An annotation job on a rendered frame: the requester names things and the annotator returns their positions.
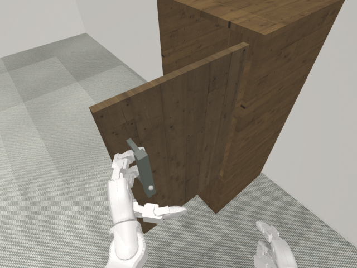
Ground robot right hand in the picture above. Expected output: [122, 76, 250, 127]
[253, 221, 298, 268]

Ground robot left hand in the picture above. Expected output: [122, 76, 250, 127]
[107, 147, 187, 225]

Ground left robot forearm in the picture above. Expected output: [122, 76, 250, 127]
[105, 219, 148, 268]

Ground handle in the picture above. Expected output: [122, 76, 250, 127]
[126, 138, 156, 197]

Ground cupboard door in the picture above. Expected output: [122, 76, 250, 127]
[89, 42, 249, 234]

